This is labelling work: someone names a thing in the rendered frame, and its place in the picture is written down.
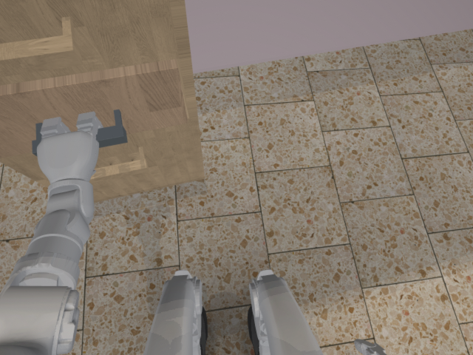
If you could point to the left robot shin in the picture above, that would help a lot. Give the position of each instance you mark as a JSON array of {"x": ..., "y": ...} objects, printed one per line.
[{"x": 196, "y": 322}]

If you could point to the right robot hand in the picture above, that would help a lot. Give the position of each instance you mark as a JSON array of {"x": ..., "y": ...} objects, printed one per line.
[{"x": 368, "y": 348}]

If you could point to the cabinet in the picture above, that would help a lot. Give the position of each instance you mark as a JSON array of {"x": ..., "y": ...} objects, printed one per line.
[{"x": 112, "y": 34}]

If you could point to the robot left upper arm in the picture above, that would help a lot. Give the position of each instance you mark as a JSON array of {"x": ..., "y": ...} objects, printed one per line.
[{"x": 38, "y": 320}]

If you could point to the right robot thigh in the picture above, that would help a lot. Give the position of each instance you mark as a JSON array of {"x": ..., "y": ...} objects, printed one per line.
[{"x": 287, "y": 329}]

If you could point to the handle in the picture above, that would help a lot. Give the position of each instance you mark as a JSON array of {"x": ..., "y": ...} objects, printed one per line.
[
  {"x": 107, "y": 136},
  {"x": 40, "y": 54},
  {"x": 120, "y": 170}
]

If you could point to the left robot hand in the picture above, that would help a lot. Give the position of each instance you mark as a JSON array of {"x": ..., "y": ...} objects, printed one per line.
[{"x": 64, "y": 154}]

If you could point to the drawer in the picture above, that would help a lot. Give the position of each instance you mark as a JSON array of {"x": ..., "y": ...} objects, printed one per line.
[{"x": 149, "y": 96}]

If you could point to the robot left forearm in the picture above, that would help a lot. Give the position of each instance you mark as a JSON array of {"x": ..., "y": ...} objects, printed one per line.
[{"x": 54, "y": 252}]

